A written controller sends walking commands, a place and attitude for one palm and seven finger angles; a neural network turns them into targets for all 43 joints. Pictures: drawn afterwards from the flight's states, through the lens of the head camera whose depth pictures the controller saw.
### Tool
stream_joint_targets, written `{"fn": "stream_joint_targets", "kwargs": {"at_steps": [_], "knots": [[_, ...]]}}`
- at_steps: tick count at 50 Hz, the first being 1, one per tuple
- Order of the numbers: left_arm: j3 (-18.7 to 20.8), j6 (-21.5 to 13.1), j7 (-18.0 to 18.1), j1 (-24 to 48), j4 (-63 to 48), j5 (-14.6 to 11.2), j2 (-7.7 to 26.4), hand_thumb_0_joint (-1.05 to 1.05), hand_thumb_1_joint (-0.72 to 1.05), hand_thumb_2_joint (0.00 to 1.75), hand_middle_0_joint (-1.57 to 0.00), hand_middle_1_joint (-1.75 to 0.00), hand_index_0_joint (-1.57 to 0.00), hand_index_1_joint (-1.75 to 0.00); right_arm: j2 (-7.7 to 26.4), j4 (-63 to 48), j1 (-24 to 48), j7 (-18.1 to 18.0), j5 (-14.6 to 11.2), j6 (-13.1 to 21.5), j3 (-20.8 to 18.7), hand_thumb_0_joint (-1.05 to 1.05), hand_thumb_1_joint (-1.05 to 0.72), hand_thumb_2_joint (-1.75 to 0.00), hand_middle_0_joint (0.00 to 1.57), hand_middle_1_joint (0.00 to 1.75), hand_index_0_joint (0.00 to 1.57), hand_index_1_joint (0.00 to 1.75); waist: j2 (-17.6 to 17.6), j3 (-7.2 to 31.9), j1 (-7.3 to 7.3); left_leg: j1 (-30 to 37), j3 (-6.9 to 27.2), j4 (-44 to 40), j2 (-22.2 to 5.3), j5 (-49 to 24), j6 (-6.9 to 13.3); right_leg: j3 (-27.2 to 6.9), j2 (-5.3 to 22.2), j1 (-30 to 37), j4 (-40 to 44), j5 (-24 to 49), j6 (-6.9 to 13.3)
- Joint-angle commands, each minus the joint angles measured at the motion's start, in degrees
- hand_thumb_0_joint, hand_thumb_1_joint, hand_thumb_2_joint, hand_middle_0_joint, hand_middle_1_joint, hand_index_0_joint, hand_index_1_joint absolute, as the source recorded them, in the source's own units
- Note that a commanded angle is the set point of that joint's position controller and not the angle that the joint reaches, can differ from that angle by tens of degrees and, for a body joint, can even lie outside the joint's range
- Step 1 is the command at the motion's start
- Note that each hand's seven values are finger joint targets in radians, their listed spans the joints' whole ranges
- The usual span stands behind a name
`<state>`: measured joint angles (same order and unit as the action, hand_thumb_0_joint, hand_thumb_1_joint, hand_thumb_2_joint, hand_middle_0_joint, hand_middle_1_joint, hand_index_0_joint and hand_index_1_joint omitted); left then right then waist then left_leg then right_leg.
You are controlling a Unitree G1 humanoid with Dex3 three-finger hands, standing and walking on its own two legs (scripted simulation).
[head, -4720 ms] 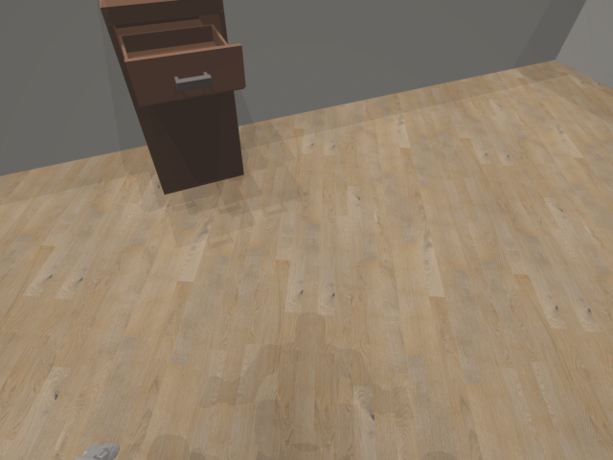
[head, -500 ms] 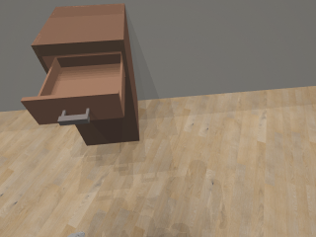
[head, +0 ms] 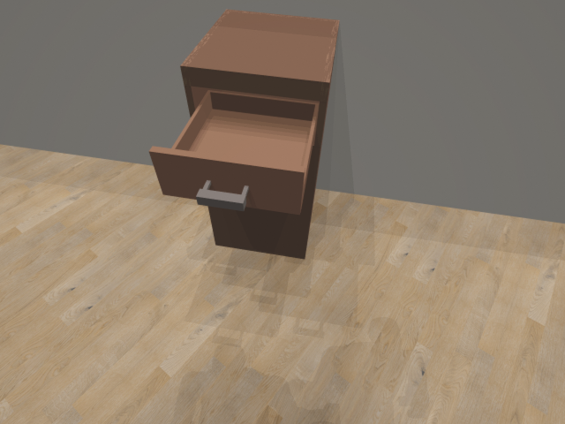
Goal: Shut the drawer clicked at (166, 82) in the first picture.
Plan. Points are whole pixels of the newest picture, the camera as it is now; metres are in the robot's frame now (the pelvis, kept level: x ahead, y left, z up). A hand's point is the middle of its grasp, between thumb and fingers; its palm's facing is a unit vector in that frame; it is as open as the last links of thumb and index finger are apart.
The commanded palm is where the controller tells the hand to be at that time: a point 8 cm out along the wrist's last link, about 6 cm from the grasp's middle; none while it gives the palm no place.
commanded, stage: take the last steps up to it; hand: left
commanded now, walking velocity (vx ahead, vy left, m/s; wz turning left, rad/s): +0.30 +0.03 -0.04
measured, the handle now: (224, 193) +0.59 +0.22 -0.09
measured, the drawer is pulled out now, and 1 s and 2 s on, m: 0.29 0.29 0.29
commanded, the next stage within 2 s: come to a stop and stand still in 0.62 s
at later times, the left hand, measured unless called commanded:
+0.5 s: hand (193, 343) +0.27 +0.20 -0.17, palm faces -0.08 -0.98 -0.19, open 7.4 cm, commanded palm none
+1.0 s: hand (199, 338) +0.29 +0.20 -0.20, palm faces +0.03 -0.98 -0.18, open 7.3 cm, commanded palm none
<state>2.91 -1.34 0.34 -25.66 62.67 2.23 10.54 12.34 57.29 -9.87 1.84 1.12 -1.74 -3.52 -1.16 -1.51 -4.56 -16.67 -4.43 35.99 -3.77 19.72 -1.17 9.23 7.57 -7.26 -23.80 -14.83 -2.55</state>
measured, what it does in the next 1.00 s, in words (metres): walks ahead: left foot, then right foot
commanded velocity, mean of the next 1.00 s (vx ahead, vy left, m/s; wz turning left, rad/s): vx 0.10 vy -0.01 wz -0.03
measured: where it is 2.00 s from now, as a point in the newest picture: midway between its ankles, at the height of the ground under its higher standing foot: outside the picture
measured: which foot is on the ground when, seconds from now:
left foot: up 0.00-0.02, down 0.04-0.56, up 0.58-0.90, down 0.92-1.00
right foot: down 0.00-0.04, up 0.06-0.54, down 0.56-0.94, up 0.96-1.00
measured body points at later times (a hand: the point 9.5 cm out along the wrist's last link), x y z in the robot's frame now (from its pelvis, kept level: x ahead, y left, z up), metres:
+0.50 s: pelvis +0.15 +0.03 -0.01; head +0.17 +0.03 +0.44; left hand +0.27 +0.26 -0.15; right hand +0.02 -0.17 -0.16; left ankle +0.02 +0.13 -0.74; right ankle +0.26 -0.09 -0.72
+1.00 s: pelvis +0.26 +0.03 -0.01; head +0.28 +0.05 +0.44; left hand +0.29 +0.26 -0.18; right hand +0.32 -0.21 -0.16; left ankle +0.33 +0.14 -0.74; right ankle +0.26 -0.08 -0.74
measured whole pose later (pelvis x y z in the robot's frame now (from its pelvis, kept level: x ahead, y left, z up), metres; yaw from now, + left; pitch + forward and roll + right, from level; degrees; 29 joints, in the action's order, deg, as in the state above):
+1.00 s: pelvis +0.26 +0.03 -0.01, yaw -4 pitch -3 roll -1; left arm 2.6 1.4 2.1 -14.3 61.1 0.7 9.9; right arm 8.6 59.7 -10.0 -1.8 0.7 -0.3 -2.0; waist -1.9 -4.2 -2.0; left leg -17.8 -4.4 32.8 -3.3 12.3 0.3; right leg 6.2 1.7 -13.9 -35.8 -21.9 0.2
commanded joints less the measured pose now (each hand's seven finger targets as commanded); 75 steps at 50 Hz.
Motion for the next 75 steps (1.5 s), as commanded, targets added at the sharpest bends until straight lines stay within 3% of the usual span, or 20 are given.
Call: {"fn": "stream_joint_targets", "kwargs": {"at_steps": [1, 2, 3, 9, 22, 26, 27, 28, 29, 34, 39, 44, 47, 49, 56, 61, 62, 64, 68, 75], "knots": [[1.06, -0.06, -0.22, 4.62, -3.97, -1.06, 5.74, 0.0, 0.9, 0.9, -0.2, -0.3, -0.2, -0.3, 8.73, 0.89, -14.23, -1.4, 0.15, 3.21, -1.55, 0.0, -0.9, -0.9, 0.2, 0.3, 0.2, 0.3, 12.16, 1.66, 9.55, 24.64, 10.62, -17.71, -7.38, 9.3, 2.56, -1.4, 0.4, -24.49, -11.14, -16.73, 2.81], [0.35, 0.01, -0.27, 6.81, -6.25, -0.89, 2.74, 0.0, 0.9, 0.9, -0.2, -0.3, -0.2, -0.3, 13.68, 1.58, -19.38, -1.86, 0.32, 3.24, -2.59, 0.0, -0.9, -0.9, 0.2, 0.3, 0.2, 0.3, 22.18, -0.38, 11.33, 22.81, 26.47, -27.54, -18.47, 17.18, 7.08, 1.01, -4.48, -32.19, -26.91, -20.23, 1.14], [0.51, -0.15, -0.18, 9.87, -7.34, -0.62, 3.76, 0.0, 0.9, 0.9, -0.2, -0.3, -0.2, -0.3, 13.68, 1.64, -18.62, -2.38, 0.33, 2.94, -2.25, 0.0, -0.9, -0.9, 0.2, 0.3, 0.2, 0.3, 13.77, -3.77, 10.81, 18.8, 27.55, -29.1, -21.0, 16.47, 10.1, -5.04, -2.29, -34.75, -33.37, -17.82, 2.48], [0.82, 0.31, -1.33, 4.87, -2.28, -0.71, 2.39, 0.0, 0.9, 0.9, -0.2, -0.3, -0.2, -0.3, 2.85, 0.67, -9.75, -3.16, -0.45, 5.47, 0.65, 0.0, -0.9, -0.9, 0.2, 0.3, 0.2, 0.3, 7.04, -6.36, 4.03, 10.81, 7.84, -27.8, -10.3, -12.24, 8.18, -6.44, -0.14, -28.58, -40.66, 1.81, 1.71], [0.46, 0.35, -1.45, 22.04, -9.48, -1.24, 1.57, 0.0, 0.9, 0.9, -0.2, -0.3, -0.2, -0.3, 3.7, 6.54, -18.26, -3.9, 0.59, 5.99, 0.4, 0.0, -0.9, -0.9, 0.2, 0.3, 0.2, 0.3, 7.2, -9.16, 6.7, 17.86, 3.54, -22.53, -13.16, -33.59, 10.41, -3.83, -1.84, -26.84, -17.08, 1.45, 3.54], [1.31, -1.04, -0.99, 7.7, -5.22, -0.9, 3.72, 0.0, 0.9, 0.9, -0.2, -0.3, -0.2, -0.3, 4.66, 7.11, -17.21, -3.83, -0.12, 5.68, 0.32, 0.0, -0.9, -0.9, 0.2, 0.3, 0.2, 0.3, 3.98, -0.54, 0.07, 12.77, -0.81, -3.43, -9.33, -47.45, 7.01, -0.3, -7.47, -2.06, -7.46, 6.29, 6.07], [2.38, -1.97, -0.54, 0.43, -2.95, -0.5, 7.65, 0.0, 0.9, 0.9, -0.2, -0.3, -0.2, -0.3, 3.34, 6.55, -17.45, -3.36, -0.75, 5.82, 0.49, 0.0, -0.9, -0.9, 0.2, 0.3, 0.2, 0.3, -0.99, 5.24, -2.72, 2.64, -2.75, 10.37, -5.73, -36.62, 4.54, -8.76, -0.58, 12.15, -6.58, 12.0, 9.13], [3.95, -2.38, 0.03, -5.3, -1.89, -0.79, 13.41, 0.0, 0.9, 0.9, -0.2, -0.3, -0.2, -0.3, 0.16, 5.08, -20.42, -3.14, -1.38, 6.16, 0.8, 0.0, -0.9, -0.9, 0.2, 0.3, 0.2, 0.3, -13.39, 13.65, -2.74, -10.43, -4.72, 29.61, 3.36, 4.91, 1.62, -32.72, 16.51, 24.23, -0.62, 24.89, 16.56], [3.79, -2.15, 0.5, -5.29, -1.98, -1.99, 14.35, 0.0, 0.9, 0.9, -0.2, -0.3, -0.2, -0.3, 1.9, 3.75, -17.04, -3.46, -1.47, 5.68, 0.67, 0.0, -0.9, -0.9, 0.2, 0.3, 0.2, 0.3, -7.45, 13.55, -2.86, -12.3, 2.05, 39.13, 2.92, 14.4, 2.31, -35.87, 20.04, 21.17, 3.27, 32.94, 20.26], [1.13, -2.43, 1.33, 12.02, -4.95, -1.31, 5.51, 0.0, 0.9, 0.9, -0.2, -0.3, -0.2, -0.3, -3.16, 4.42, -14.83, -2.77, -0.07, 3.13, 0.72, 0.0, -0.9, -0.9, 0.2, 0.3, 0.2, 0.3, -0.22, -0.84, 5.69, -8.5, 4.44, 32.0, -3.96, 2.66, 1.1, -15.1, 11.37, -8.03, 9.37, 19.82, 13.61], [0.02, -1.64, 1.37, 13.14, -4.68, -0.91, 3.48, 0.0, 0.9, 0.9, -0.2, -0.3, -0.2, -0.3, -5.51, 4.81, -14.69, -2.82, -0.38, 1.76, 1.8, 0.0, -0.9, -0.9, 0.2, 0.3, 0.2, 0.3, -5.54, -1.13, 7.04, -0.56, 0.84, 12.14, -1.63, -2.58, -1.11, -7.95, 5.76, -13.87, 8.46, 25.44, 11.64], [0.66, 0.59, 1.8, 12.67, -4.38, -1.28, 6.2, 0.0, 0.9, 0.9, -0.2, -0.3, -0.2, -0.3, -1.85, 3.9, -10.81, -3.19, -0.83, 1.38, 1.13, 0.0, -0.9, -0.9, 0.2, 0.3, 0.2, 0.3, -6.23, 0.19, 6.3, 6.36, 1.1, -5.36, -0.26, -12.71, -1.45, -8.35, 4.73, -10.97, 1.03, 20.34, 9.18], [0.39, 2.0, 2.1, 7.45, -4.77, -1.97, 2.75, 0.0, 0.9, 0.9, -0.2, -0.3, -0.2, -0.3, 5.48, 1.64, -8.41, -3.76, -0.21, 2.08, 0.12, 0.0, -0.9, -0.9, 0.2, 0.3, 0.2, 0.3, 11.95, 1.24, 3.99, 6.02, 12.4, -14.43, -13.48, -40.3, 5.43, -4.33, -3.65, -9.74, -9.22, -0.91, 2.8], [0.15, 2.8, 2.09, 6.38, -4.19, -1.98, 2.58, 0.0, 0.9, 0.9, -0.2, -0.3, -0.2, -0.3, 5.92, 0.73, -3.86, -4.37, -0.01, 1.87, 0.2, 0.0, -0.9, -0.9, 0.2, 0.3, 0.2, 0.3, 18.61, -0.39, 3.0, 1.56, 15.23, -19.99, -15.93, -39.11, 10.02, -5.19, -5.61, -9.29, -20.38, -15.68, 1.9], [0.85, 3.64, 1.43, 7.84, -4.74, -1.23, 3.15, 0.0, 0.9, 0.9, -0.2, -0.3, -0.2, -0.3, 7.14, -1.34, -1.49, -4.73, 0.18, 0.87, -1.25, 0.0, -0.9, -0.9, 0.2, 0.3, 0.2, 0.3, 8.59, 6.15, 5.1, 9.91, 11.44, -16.73, -14.45, -31.98, 11.66, -8.58, -5.9, -15.59, -30.82, -14.98, 1.27], [0.34, 3.16, 1.25, 4.14, -4.0, -1.34, 2.05, 0.0, 0.9, 0.9, -0.2, -0.3, -0.2, -0.3, 6.91, -1.02, -0.32, -3.71, 0.1, 0.36, -1.66, 0.0, -0.9, -0.9, 0.2, 0.3, 0.2, 0.3, 10.42, 6.71, 4.2, 4.54, 10.68, -18.01, -11.29, -11.63, 8.31, -5.64, -6.31, -4.7, -8.89, -7.82, 2.04], [0.41, 2.95, 1.28, 1.53, -2.98, -1.11, 2.58, 0.0, 0.9, 0.9, -0.2, -0.3, -0.2, -0.3, 6.36, -1.07, 0.5, -3.55, -0.18, 0.12, -1.72, 0.0, -0.9, -0.9, 0.2, 0.3, 0.2, 0.3, 7.95, 5.73, 2.88, 1.74, 8.05, -15.14, -8.52, -7.34, 5.84, -5.67, -5.91, -0.98, 0.19, -1.2, 2.18], [0.76, 2.29, 1.64, 5.11, -4.04, -0.37, 9.34, 0.0, 0.9, 0.9, -0.2, -0.3, -0.2, -0.3, 0.1, -2.4, 0.49, -2.8, -0.95, -0.41, -0.57, 0.0, -0.9, -0.9, 0.2, 0.3, 0.2, 0.3, -11.86, -0.74, 4.36, -6.35, 1.16, -4.18, 1.02, 2.17, -0.31, -22.76, 7.39, -6.32, 11.59, -4.56, 7.31], [0.12, 1.5, 1.87, 13.2, -5.41, -0.93, 6.77, 0.0, 0.9, 0.9, -0.2, -0.3, -0.2, -0.3, 0.5, -0.09, 1.12, -2.61, -0.32, -0.78, -0.23, 0.0, -0.9, -0.9, 0.2, 0.3, 0.2, 0.3, -9.14, -4.38, 5.3, -2.07, 4.67, 7.7, 0.71, 0.76, 0.64, -18.77, 6.1, -13.9, 10.71, 2.54, 10.81], [-0.75, 0.52, 1.85, 8.41, -1.88, -2.0, 4.55, 0.0, 0.9, 0.9, -0.2, -0.3, -0.2, -0.3, 0.14, 4.88, -5.38, -3.69, -0.66, 1.53, 1.59, 0.0, -0.9, -0.9, 0.2, 0.3, 0.2, 0.3, -0.57, -0.61, 4.91, 7.97, 6.36, -12.05, -1.6, -18.69, 0.8, -12.92, 0.65, -5.78, 2.03, 15.83, 6.05]]}}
